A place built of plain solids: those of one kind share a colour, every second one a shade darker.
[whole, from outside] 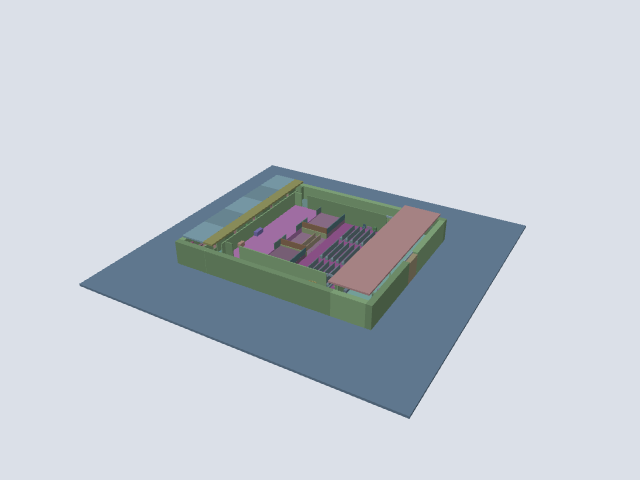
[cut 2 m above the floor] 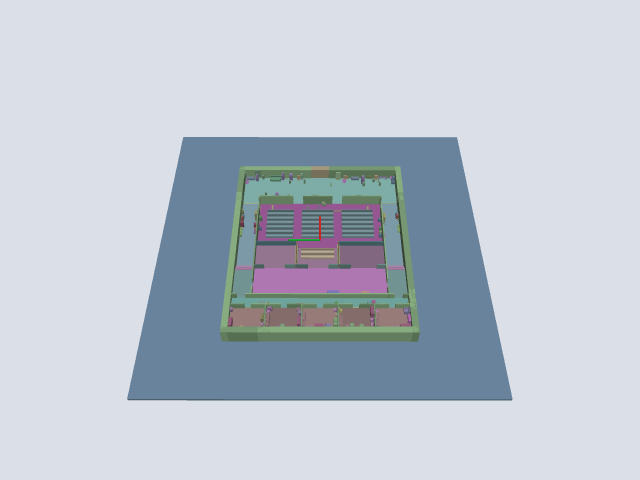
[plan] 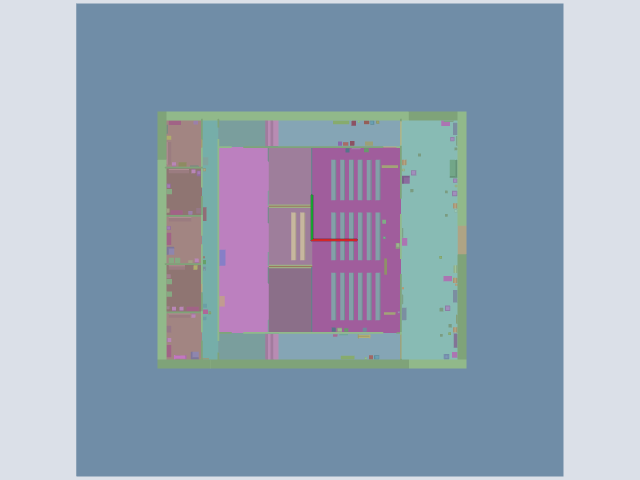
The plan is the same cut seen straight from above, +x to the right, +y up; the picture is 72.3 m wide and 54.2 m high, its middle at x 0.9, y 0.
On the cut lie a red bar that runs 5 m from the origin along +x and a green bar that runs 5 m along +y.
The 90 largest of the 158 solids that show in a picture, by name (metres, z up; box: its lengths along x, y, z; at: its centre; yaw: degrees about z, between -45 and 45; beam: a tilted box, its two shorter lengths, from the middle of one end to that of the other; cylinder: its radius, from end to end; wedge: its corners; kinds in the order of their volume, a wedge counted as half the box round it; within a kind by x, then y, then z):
{
 "ground_under_all_1": {"box": [55.0, 53.43, 0.4], "at": [0.89, 0.0, -0.75]},
 "wall_1": {"box": [1.0, 7.24, 4.15], "at": [-16.94, -10.88, 1.48]},
 "wall_2": {"box": [1.0, 7.24, 4.15], "at": [-16.94, -5.44, 1.48]},
 "wall_3": {"box": [1.0, 7.24, 4.15], "at": [-16.94, 0.0, 1.48]},
 "wall_4": {"box": [1.0, 7.24, 4.15], "at": [-16.94, 5.44, 1.48]},
 "wall_5": {"box": [1.0, 7.24, 4.15], "at": [-16.94, 10.88, 1.48]},
 "wall_6": {"box": [5.9, 1.0, 4.15], "at": [-14.48, -14.0, 1.48]},
 "wall_7": {"box": [4.3, 0.2, 4.15], "at": [-14.48, -8.16, 1.48]},
 "wall_8": {"box": [4.3, 0.2, 4.15], "at": [-14.48, -2.72, 1.48]},
 "wall_9": {"box": [4.3, 0.2, 4.15], "at": [-14.48, 2.72, 1.48]},
 "wall_10": {"box": [4.3, 0.2, 4.15], "at": [-14.48, 8.16, 1.48]},
 "wall_11": {"box": [5.9, 1.0, 4.15], "at": [-14.48, 14.0, 1.48]},
 "wall_12": {"box": [0.2, 2.35, 4.15], "at": [-12.44, -12.53, 1.48]},
 "wall_13": {"box": [0.2, 2.35, 4.15], "at": [-12.44, -9.23, 1.48]},
 "wall_14": {"box": [0.2, 2.35, 4.15], "at": [-12.44, -7.09, 1.48]},
 "wall_15": {"box": [0.2, 2.35, 4.15], "at": [-12.44, -3.79, 1.48]},
 "wall_16": {"box": [0.2, 4.49, 4.15], "at": [-12.44, -2.72, 1.48]},
 "wall_17": {"box": [0.2, 2.35, 4.15], "at": [-12.44, 1.65, 1.48]},
 "wall_18": {"box": [0.2, 2.35, 4.15], "at": [-12.44, 3.79, 1.48]},
 "wall_19": {"box": [0.2, 2.35, 4.15], "at": [-12.44, 7.09, 1.48]},
 "wall_20": {"box": [0.2, 2.35, 4.15], "at": [-12.44, 9.23, 1.48]},
 "wall_21": {"box": [0.2, 2.35, 4.15], "at": [-12.44, 12.53, 1.48]},
 "wall_22": {"box": [0.2, 2.35, 4.15], "at": [-12.44, 12.53, 1.48]},
 "wall_23": {"box": [3.65, 1.0, 4.15], "at": [-11.51, -14.0, 1.48]},
 "wall_24": {"box": [3.65, 1.0, 4.15], "at": [-11.51, 14.0, 1.48]},
 "wall_25": {"box": [0.2, 22.8, 4.15], "at": [-10.59, 0.0, 1.48]},
 "wall_26": {"box": [0.2, 21.2, 4.15], "at": [-10.59, 0.0, 1.48]},
 "wall_27": {"box": [1.62, 0.2, 4.15], "at": [-9.88, -10.5, 1.48]},
 "wall_28": {"box": [1.62, 0.2, 4.15], "at": [-9.88, 10.5, 1.48]},
 "wall_29": {"box": [22.42, 1.0, 4.15], "at": [-0.28, -14.0, 1.48]},
 "wall_30": {"box": [22.42, 1.0, 4.15], "at": [-0.28, 14.0, 1.48]},
 "wall_31": {"box": [15.8, 0.2, 4.15], "at": [0.13, -10.5, 1.48]},
 "wall_32": {"box": [15.8, 0.2, 4.15], "at": [0.13, 10.5, 1.48]},
 "wall_33": {"box": [0.2, 6.85, 4.15], "at": [10.04, -7.28, 1.48]},
 "wall_34": {"box": [0.2, 6.75, 4.15], "at": [10.04, -7.23, 1.48]},
 "wall_35": {"box": [0.2, 5.1, 4.15], "at": [10.04, 0.4, 1.48]},
 "wall_36": {"box": [0.2, 5.1, 4.15], "at": [10.04, 0.4, 1.48]},
 "wall_37": {"box": [0.2, 5.95, 4.15], "at": [10.04, 7.63, 1.48]},
 "wall_38": {"box": [0.2, 6.05, 4.15], "at": [10.04, 7.67, 1.48]},
 "wall_39": {"box": [8.3, 1.0, 4.15], "at": [13.29, -14.0, 1.48]},
 "wall_40": {"box": [8.3, 1.0, 4.15], "at": [13.29, 14.0, 1.48]},
 "wall_41": {"box": [1.0, 12.9, 4.15], "at": [16.94, -8.05, 1.48]},
 "wall_42": {"box": [1.0, 12.9, 4.15], "at": [16.94, 8.05, 1.48]},
 "floor_stage_1": {"box": [5.7, 21.0, 1.54], "at": [-7.74, 0.0, 0.17]},
 "floor_dressing_1": {"box": [4.1, 5.44, 1.54], "at": [-14.48, -10.88, 0.17]},
 "floor_dressing_2": {"box": [4.1, 5.44, 1.54], "at": [-14.48, -5.44, 0.17]},
 "floor_dressing_3": {"box": [4.1, 5.44, 1.54], "at": [-14.48, 0.0, 0.17]},
 "floor_dressing_4": {"box": [4.1, 5.44, 1.54], "at": [-14.48, 5.44, 0.17]},
 "floor_dressing_5": {"box": [4.1, 5.44, 1.54], "at": [-14.48, 10.88, 0.17]},
 "floor_parterre_1": {"box": [10.01, 21.0, 0.6], "at": [5.03, 0.0, -0.3]},
 "floor_lift_1": {"box": [4.91, 7.3, 1.31], "at": [-2.43, -6.85, 0.06]},
 "floor_lift_2": {"box": [4.91, 6.4, 0.6], "at": [-2.43, 0.4, -0.3]},
 "floor_lift_3": {"box": [4.91, 6.5, 1.37], "at": [-2.43, 7.25, 0.09]},
 "floor_foyer_1": {"box": [6.5, 27.2, 0.6], "at": [13.29, 0.0, -0.3]},
 "floor_back_corridor_1": {"box": [1.85, 27.2, 1.54], "at": [-11.51, 0.0, 0.17]},
 "ceil_foyer_1": {"box": [6.5, 27.2, 0.3], "at": [13.29, 0.0, 4.55]},
 "floor_promenade_1": {"box": [13.82, 3.1, 0.6], "at": [3.12, -12.05, -0.3]},
 "floor_promenade_2": {"box": [13.82, 3.1, 0.6], "at": [3.12, 12.05, -0.3]},
 "floor_walk_1": {"box": [5.3, 3.1, 1.54], "at": [-7.93, -12.05, 0.17]},
 "floor_walk_2": {"box": [5.3, 3.1, 1.54], "at": [-7.93, 12.05, 0.17]},
 "ceil_dressing_1": {"box": [4.1, 5.44, 0.3], "at": [-14.48, -10.88, 4.34]},
 "ceil_dressing_2": {"box": [4.1, 5.44, 0.3], "at": [-14.48, -5.44, 4.34]},
 "ceil_dressing_3": {"box": [4.1, 5.44, 0.3], "at": [-14.48, 0.0, 4.34]},
 "ceil_dressing_4": {"box": [4.1, 5.44, 0.3], "at": [-14.48, 5.44, 4.34]},
 "ceil_dressing_5": {"box": [4.1, 5.44, 0.3], "at": [-14.48, 10.88, 4.34]},
 "ceil_back_corridor_1": {"box": [1.85, 27.2, 0.3], "at": [-11.51, 0.0, 4.34]},
 "door_leaf_1": {"box": [0.97, 3.2, 3.87], "at": [16.95, 0.0, 1.33]},
 "seats_parterre_1": {"box": [0.44, 5.4, 0.46], "at": [2.4, 0.4, 0.22]},
 "seats_parterre_2": {"box": [0.44, 5.4, 0.46], "at": [3.4, 0.4, 0.22]},
 "seats_parterre_3": {"box": [0.44, 5.4, 0.46], "at": [4.4, 0.4, 0.22]},
 "seats_parterre_4": {"box": [0.44, 5.4, 0.46], "at": [5.4, 0.4, 0.22]},
 "seats_parterre_5": {"box": [0.44, 5.4, 0.46], "at": [6.4, 0.4, 0.22]},
 "seats_parterre_6": {"box": [0.44, 5.4, 0.46], "at": [7.4, 0.4, 0.22]},
 "floor_tongue_1": {"box": [4.91, 0.4, 1.54], "at": [-2.43, -3.0, 0.17]},
 "floor_tongue_2": {"box": [4.91, 0.4, 1.54], "at": [-2.43, 3.8, 0.17]},
 "costume_rail_dressing_1": {"box": [0.5, 1.4, 1.66], "at": [-16.16, -12.55, 1.76]},
 "costume_rail_dressing_2": {"box": [0.5, 1.4, 1.66], "at": [-16.16, 0.13, 1.76]},
 "costume_rail_dressing_3": {"box": [1.4, 0.5, 1.66], "at": [-15.48, 13.22, 1.76]},
 "costume_rail_dressing_4": {"box": [1.4, 0.5, 1.66], "at": [-15.29, 3.1, 1.76]},
 "costume_rail_dressing_5": {"box": [1.4, 0.5, 1.66], "at": [-13.48, -7.78, 1.76]},
 "tread_walk_1": {"box": [0.3, 2.9, 1.54], "at": [-5.13, -12.05, 0.17]},
 "tread_walk_2": {"box": [0.3, 2.9, 1.54], "at": [-5.13, 12.05, 0.17]},
 "tread_walk_3": {"box": [0.3, 2.9, 1.35], "at": [-4.83, -12.05, 0.08]},
 "tread_walk_4": {"box": [0.3, 2.9, 1.35], "at": [-4.83, 12.05, 0.08]},
 "rail_lift_1": {"box": [0.12, 7.44, 2.36], "at": [-0.04, -6.78, 0.58]},
 "rail_lift_2": {"box": [0.12, 6.64, 2.42], "at": [-0.04, 7.18, 0.61]},
 "rail_tongue_1": {"box": [4.91, 0.12, 2.59], "at": [-2.43, -3.0, 0.69]},
 "rail_tongue_2": {"box": [4.91, 0.12, 2.59], "at": [-2.43, 3.8, 0.69]},
 "seats_lift_1": {"box": [0.44, 5.4, 0.46], "at": [-2.11, 0.4, 0.22]},
 "seats_lift_2": {"box": [0.44, 5.4, 0.46], "at": [-1.11, 0.4, 0.22]}
}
